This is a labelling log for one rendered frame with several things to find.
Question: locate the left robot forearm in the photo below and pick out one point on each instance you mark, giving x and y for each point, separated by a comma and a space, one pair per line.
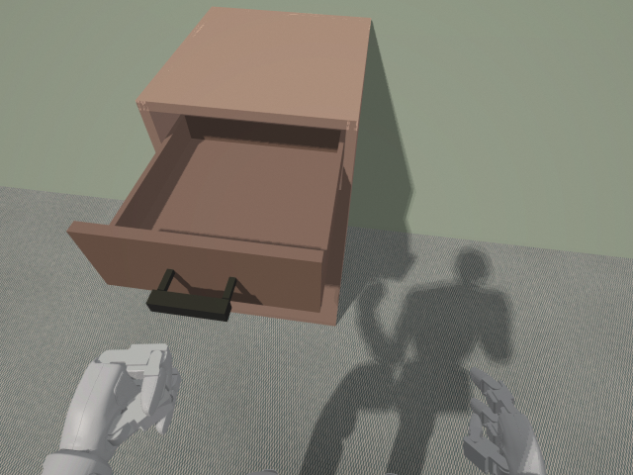
71, 462

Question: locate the cabinet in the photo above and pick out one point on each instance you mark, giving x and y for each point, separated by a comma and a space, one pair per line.
275, 67

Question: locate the right robot hand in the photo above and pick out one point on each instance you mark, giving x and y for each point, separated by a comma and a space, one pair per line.
510, 432

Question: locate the handle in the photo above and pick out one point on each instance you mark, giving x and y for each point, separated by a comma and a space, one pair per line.
162, 301

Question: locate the drawer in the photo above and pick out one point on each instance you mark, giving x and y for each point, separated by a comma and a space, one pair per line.
227, 198

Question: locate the left robot hand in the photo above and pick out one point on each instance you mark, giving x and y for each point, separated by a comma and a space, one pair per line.
141, 379

